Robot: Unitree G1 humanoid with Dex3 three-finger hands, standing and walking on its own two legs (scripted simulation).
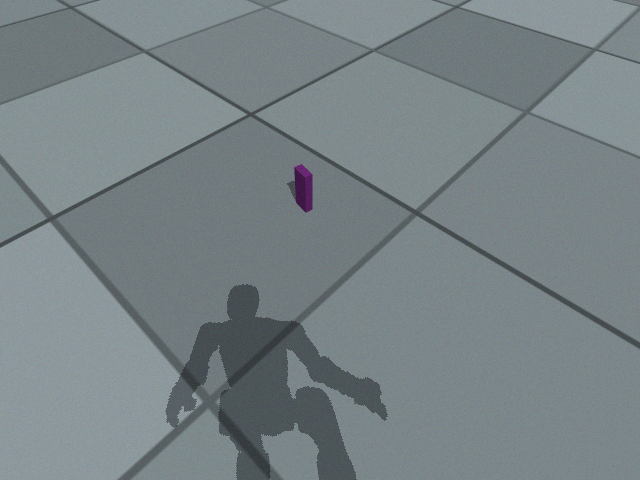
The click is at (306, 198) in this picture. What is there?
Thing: carton on end
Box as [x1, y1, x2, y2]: [294, 164, 312, 212]
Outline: 300,164 294,167 296,202 306,212 312,209 311,173
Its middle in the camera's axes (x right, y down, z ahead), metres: -0.07 -0.23 +1.69
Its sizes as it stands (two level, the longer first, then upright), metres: 0.080 0.036 0.203
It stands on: the floor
